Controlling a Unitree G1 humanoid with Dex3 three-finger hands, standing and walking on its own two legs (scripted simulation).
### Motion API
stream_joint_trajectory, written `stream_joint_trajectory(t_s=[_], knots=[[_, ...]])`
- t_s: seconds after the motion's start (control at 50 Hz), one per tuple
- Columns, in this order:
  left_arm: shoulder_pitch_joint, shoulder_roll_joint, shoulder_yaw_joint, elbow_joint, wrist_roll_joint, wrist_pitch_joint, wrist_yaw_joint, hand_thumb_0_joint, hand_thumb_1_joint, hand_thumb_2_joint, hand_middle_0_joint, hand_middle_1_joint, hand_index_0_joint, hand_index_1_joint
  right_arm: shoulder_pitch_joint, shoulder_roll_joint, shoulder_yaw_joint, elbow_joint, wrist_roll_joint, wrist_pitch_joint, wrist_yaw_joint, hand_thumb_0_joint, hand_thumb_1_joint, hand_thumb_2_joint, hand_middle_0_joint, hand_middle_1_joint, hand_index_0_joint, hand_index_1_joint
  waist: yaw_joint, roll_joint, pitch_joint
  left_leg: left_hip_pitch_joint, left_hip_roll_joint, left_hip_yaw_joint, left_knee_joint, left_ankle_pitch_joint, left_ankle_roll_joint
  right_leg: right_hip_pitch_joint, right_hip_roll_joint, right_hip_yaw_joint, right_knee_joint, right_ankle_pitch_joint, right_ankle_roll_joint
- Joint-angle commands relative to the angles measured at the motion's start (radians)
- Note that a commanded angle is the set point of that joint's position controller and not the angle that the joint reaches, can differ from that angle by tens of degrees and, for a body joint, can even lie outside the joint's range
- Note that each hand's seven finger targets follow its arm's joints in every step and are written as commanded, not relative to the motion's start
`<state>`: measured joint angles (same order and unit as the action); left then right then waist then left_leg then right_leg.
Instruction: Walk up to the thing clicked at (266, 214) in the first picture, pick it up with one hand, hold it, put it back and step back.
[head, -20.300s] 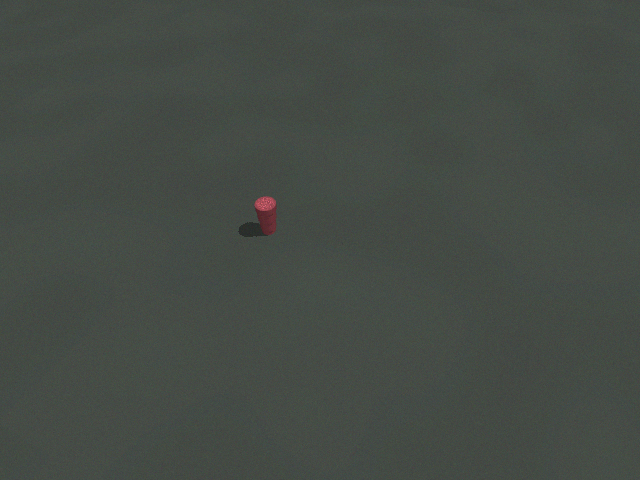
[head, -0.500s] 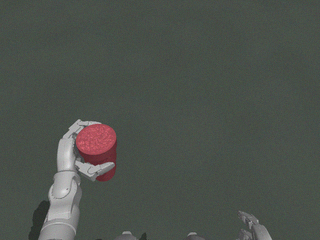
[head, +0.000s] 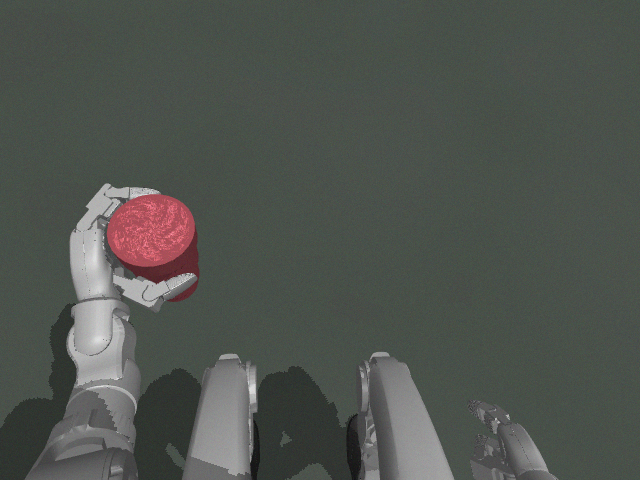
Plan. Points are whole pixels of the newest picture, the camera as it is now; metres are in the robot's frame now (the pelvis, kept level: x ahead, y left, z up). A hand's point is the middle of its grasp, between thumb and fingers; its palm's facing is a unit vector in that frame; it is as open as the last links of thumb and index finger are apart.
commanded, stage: crouch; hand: left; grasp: from the side
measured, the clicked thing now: (165, 258) +0.39 +0.19 -0.04
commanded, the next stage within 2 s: lower in 1.18 s
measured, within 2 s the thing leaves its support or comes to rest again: neither
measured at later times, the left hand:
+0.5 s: hand (181, 280) +0.41 +0.21 -0.21, palm faces +0.18 -0.98 -0.02, open 11.7 cm
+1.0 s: hand (189, 289) +0.42 +0.22 -0.29, palm faces +0.17 -0.99 -0.01, open 11.7 cm
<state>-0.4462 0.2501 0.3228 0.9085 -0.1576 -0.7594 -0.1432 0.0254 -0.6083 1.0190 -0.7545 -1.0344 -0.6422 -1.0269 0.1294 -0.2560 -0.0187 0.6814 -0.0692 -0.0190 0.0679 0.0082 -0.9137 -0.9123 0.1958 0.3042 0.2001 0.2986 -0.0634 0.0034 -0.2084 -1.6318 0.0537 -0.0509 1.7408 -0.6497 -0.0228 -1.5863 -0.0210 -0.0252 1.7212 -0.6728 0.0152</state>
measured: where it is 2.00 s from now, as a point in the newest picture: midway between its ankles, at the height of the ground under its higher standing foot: outside the picture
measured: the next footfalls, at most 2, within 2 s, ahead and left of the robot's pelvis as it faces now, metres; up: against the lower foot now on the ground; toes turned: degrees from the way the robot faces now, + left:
none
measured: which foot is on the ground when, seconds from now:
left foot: down 0.00-1.00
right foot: down 0.00-1.00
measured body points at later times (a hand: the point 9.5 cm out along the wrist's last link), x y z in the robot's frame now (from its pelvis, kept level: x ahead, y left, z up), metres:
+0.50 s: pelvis -0.04 +0.00 -0.17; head +0.16 +0.03 +0.23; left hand +0.40 +0.27 -0.20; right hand +0.06 -0.27 -0.30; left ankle +0.06 +0.13 -0.50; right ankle +0.05 -0.13 -0.50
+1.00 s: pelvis -0.04 +0.00 -0.23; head +0.17 +0.06 +0.16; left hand +0.41 +0.27 -0.29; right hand +0.06 -0.28 -0.33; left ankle +0.06 +0.13 -0.50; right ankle +0.05 -0.13 -0.50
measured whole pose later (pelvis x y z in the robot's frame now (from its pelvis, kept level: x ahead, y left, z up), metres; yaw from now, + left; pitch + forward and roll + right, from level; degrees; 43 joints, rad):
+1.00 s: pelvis -0.04 +0.00 -0.23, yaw -6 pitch +26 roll -8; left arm -0.65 0.50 0.52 1.11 -0.10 -0.80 -0.17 0.02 -0.60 1.02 -0.74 -1.05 -0.63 -1.04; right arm 0.02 -0.31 0.14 0.70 -0.18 0.03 0.12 0.00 -0.92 -0.91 0.20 0.30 0.20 0.30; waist -0.17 -0.07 0.02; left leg -2.27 0.03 -0.20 2.49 -0.67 -0.04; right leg -2.19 0.02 -0.09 2.40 -0.68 0.03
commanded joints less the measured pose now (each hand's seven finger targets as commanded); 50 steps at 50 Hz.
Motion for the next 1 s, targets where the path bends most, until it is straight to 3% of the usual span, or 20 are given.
stream_joint_trajectory(t_s=[0.0, 0.02, 0.04, 0.08, 0.14, 0.26, 0.32, 0.38, 0.42, 0.48, 0.56, 0.62, 0.74, 0.78, 0.82, 0.86, 0.88, 0.9, 0.98], knots=[[-0.299, 0.169, 0.035, -0.153, 0.008, -0.09, -0.019, 0.0, 0.086, 1.263, -1.252, -1.384, -1.258, -1.394, 0.09, -0.178, -0.057, -0.06, -0.007, -0.028, -0.002, 0.0, -0.914, -0.913, 0.198, 0.3, 0.199, 0.3, -0.017, 0.058, -0.557, 0.303, -0.035, -0.009, -0.084, 0.294, 0.035, 0.159, 0.038, -0.009, -0.096, 0.298, -0.048], [-0.278, 0.196, 0.074, -0.11, 0.013, -0.09, -0.014, 0.0, 0.068, 1.259, -1.256, -1.386, -1.26, -1.398, 0.087, -0.183, -0.058, -0.058, -0.01, -0.024, 0.0, 0.0, -0.917, -0.914, 0.198, 0.3, 0.199, 0.3, -0.002, 0.049, -0.54, 0.273, -0.034, -0.008, -0.069, 0.259, 0.034, 0.121, 0.039, -0.012, -0.08, 0.258, -0.05], [-0.299, 0.182, 0.06, -0.104, 0.014, -0.095, -0.02, 0.0, 0.062, 1.256, -1.256, -1.387, -1.263, -1.398, 0.079, -0.18, -0.053, -0.057, -0.012, -0.022, 0.001, 0.0, -0.916, -0.913, 0.198, 0.3, 0.199, 0.3, -0.016, 0.068, -0.533, 0.261, -0.032, -0.012, -0.055, 0.233, 0.031, 0.07, 0.039, -0.021, -0.051, 0.23, -0.053], [-0.376, 0.209, 0.085, -0.123, 0.018, -0.112, -0.016, 0.0, 0.071, 1.276, -1.256, -1.403, -1.263, -1.413, 0.078, -0.183, -0.048, -0.053, -0.02, -0.018, 0.005, 0.0, -0.911, -0.912, 0.198, 0.3, 0.199, 0.3, -0.023, 0.088, -0.565, 0.227, -0.031, -0.009, -0.01, 0.209, 0.028, 0.027, 0.039, -0.027, -0.003, 0.21, -0.055], [-0.403, 0.248, 0.12, -0.072, 0.026, -0.122, -0.014, 0.0, 0.059, 1.301, -1.25, -1.412, -1.256, -1.425, 0.077, -0.187, -0.038, -0.039, -0.028, -0.018, 0.01, 0.0, -0.914, -0.914, 0.198, 0.3, 0.199, 0.3, -0.025, 0.082, -0.574, 0.147, -0.034, 0.001, 0.069, 0.186, 0.032, -0.016, 0.038, -0.027, 0.054, 0.196, -0.051], [-0.51, 0.296, 0.143, -0.043, 0.038, -0.135, -0.023, 0.0, 0.013, 1.286, -1.236, -1.393, -1.24, -1.41, 0.077, -0.191, -0.023, -0.02, -0.04, -0.012, 0.014, 0.0, -0.92, -0.915, 0.198, 0.3, 0.199, 0.3, -0.049, 0.1, -0.559, 0.008, -0.035, 0.024, 0.172, 0.072, 0.029, -0.077, 0.039, -0.029, 0.142, 0.107, -0.045], [-0.512, 0.359, 0.18, 0.004, 0.05, -0.126, -0.027, 0.0, 0.002, 1.252, -1.219, -1.36, -1.22, -1.378, 0.075, -0.207, -0.019, -0.011, -0.043, -0.005, 0.014, 0.0, -0.918, -0.914, 0.199, 0.3, 0.199, 0.3, -0.036, 0.111, -0.553, -0.036, -0.035, 0.03, 0.211, 0.037, 0.03, -0.129, 0.043, -0.046, 0.192, 0.08, -0.048], [-0.54, 0.33, 0.167, 0.009, 0.049, -0.118, -0.031, 0.0, -0.001, 1.254, -1.213, -1.363, -1.218, -1.378, 0.069, -0.209, -0.009, -0.009, -0.048, -0.002, 0.015, 0.0, -0.917, -0.913, 0.199, 0.3, 0.199, 0.3, -0.058, 0.113, -0.525, -0.086, -0.036, 0.025, 0.244, 0.01, 0.031, -0.166, 0.045, -0.065, 0.233, 0.068, -0.046], [-0.541, 0.373, 0.195, 0.031, 0.047, -0.11, -0.029, 0.0, 0.002, 1.24, -1.221, -1.355, -1.225, -1.369, 0.068, -0.222, -0.004, -0.003, -0.049, 0.003, 0.013, 0.0, -0.917, -0.912, 0.199, 0.3, 0.199, 0.3, -0.055, 0.108, -0.509, -0.111, -0.036, 0.022, 0.27, -0.008, 0.032, -0.2, 0.048, -0.074, 0.257, 0.051, -0.045], [-0.528, 0.381, 0.197, 0.037, 0.049, -0.105, -0.037, 0.0, 0.016, 1.228, -1.202, -1.343, -1.209, -1.355, 0.071, -0.23, 0.004, -0.006, -0.056, 0.007, 0.013, 0.0, -0.914, -0.912, 0.199, 0.3, 0.199, 0.3, -0.059, 0.105, -0.528, -0.15, -0.037, 0.024, 0.318, 0.018, 0.034, -0.182, 0.05, -0.078, 0.289, 0.083, -0.043], [-0.52, 0.39, 0.211, 0.041, 0.043, -0.102, -0.04, 0.0, 0.042, 1.235, -1.191, -1.338, -1.201, -1.347, 0.058, -0.244, 0.02, -0.013, -0.062, 0.013, 0.015, 0.0, -0.912, -0.911, 0.199, 0.3, 0.2, 0.3, -0.069, 0.119, -0.485, -0.184, -0.034, 0.008, 0.355, 0.026, 0.032, -0.228, 0.053, -0.096, 0.337, 0.097, -0.043], [-0.515, 0.433, 0.235, 0.038, 0.046, -0.104, -0.033, 0.0, 0.046, 1.218, -1.179, -1.324, -1.19, -1.331, 0.047, -0.256, 0.031, -0.02, -0.069, 0.018, 0.017, 0.0, -0.912, -0.911, 0.199, 0.3, 0.2, 0.3, -0.072, 0.121, -0.47, -0.226, -0.033, 0.004, 0.384, 0.019, 0.034, -0.224, 0.056, -0.099, 0.355, 0.095, -0.04], [-0.516, 0.432, 0.217, 0.02, 0.048, -0.111, -0.034, 0.0, 0.085, 1.243, -1.186, -1.345, -1.2, -1.349, 0.033, -0.276, 0.049, -0.019, -0.085, 0.024, 0.022, 0.0, -0.91, -0.91, 0.199, 0.3, 0.2, 0.3, -0.092, 0.165, -0.427, -0.226, -0.025, -0.013, 0.419, 0.016, 0.028, -0.272, 0.065, -0.123, 0.398, 0.103, -0.042], [-0.49, 0.463, 0.236, 0.044, 0.055, -0.11, -0.028, 0.0, 0.054, 1.246, -1.196, -1.356, -1.21, -1.361, 0.027, -0.279, 0.056, -0.018, -0.09, 0.027, 0.025, 0.0, -0.909, -0.91, 0.199, 0.3, 0.2, 0.3, -0.087, 0.151, -0.415, -0.262, -0.025, -0.015, 0.437, 0.009, 0.03, -0.263, 0.069, -0.127, 0.404, 0.097, -0.04], [-0.486, 0.434, 0.224, 0.026, 0.046, -0.116, -0.03, 0.0, 0.049, 1.246, -1.206, -1.366, -1.221, -1.369, 0.026, -0.287, 0.063, -0.022, -0.097, 0.029, 0.028, 0.0, -0.916, -0.911, 0.199, 0.3, 0.2, 0.3, -0.104, 0.149, -0.421, -0.236, -0.022, -0.026, 0.453, 0.037, 0.027, -0.268, 0.071, -0.137, 0.419, 0.129, -0.039], [-0.483, 0.462, 0.226, 0.018, 0.052, -0.117, -0.029, 0.0, 0.048, 1.234, -1.184, -1.346, -1.198, -1.35, 0.02, -0.293, 0.069, -0.021, -0.102, 0.033, 0.03, 0.0, -0.914, -0.911, 0.199, 0.3, 0.2, 0.3, -0.096, 0.185, -0.417, -0.237, -0.022, -0.028, 0.453, 0.04, 0.025, -0.267, 0.071, -0.139, 0.429, 0.13, -0.041], [-0.468, 0.436, 0.207, 0.028, 0.051, -0.115, -0.03, 0.0, 0.061, 1.239, -1.195, -1.358, -1.212, -1.359, 0.016, -0.294, 0.072, -0.025, -0.103, 0.034, 0.032, 0.0, -0.914, -0.91, 0.2, 0.3, 0.2, 0.3, -0.107, 0.171, -0.404, -0.243, -0.021, -0.033, 0.46, 0.036, 0.025, -0.274, 0.072, -0.144, 0.43, 0.131, -0.039], [-0.467, 0.461, 0.23, 0.021, 0.048, -0.117, -0.028, 0.0, 0.071, 1.239, -1.201, -1.356, -1.216, -1.359, 0.019, -0.3, 0.076, -0.025, -0.105, 0.035, 0.034, 0.0, -0.916, -0.911, 0.199, 0.3, 0.2, 0.3, -0.107, 0.17, -0.405, -0.251, -0.021, -0.038, 0.469, 0.04, 0.025, -0.27, 0.074, -0.146, 0.437, 0.136, -0.039], [-0.47, 0.467, 0.222, -0.015, 0.043, -0.129, -0.021, 0.0, 0.043, 1.236, -1.189, -1.351, -1.203, -1.356, 0.005, -0.307, 0.086, -0.025, -0.117, 0.039, 0.038, 0.0, -0.917, -0.912, 0.2, 0.3, 0.2, 0.3, -0.111, 0.193, -0.413, -0.24, -0.019, -0.041, 0.496, 0.063, 0.023, -0.26, 0.078, -0.149, 0.452, 0.16, -0.037]])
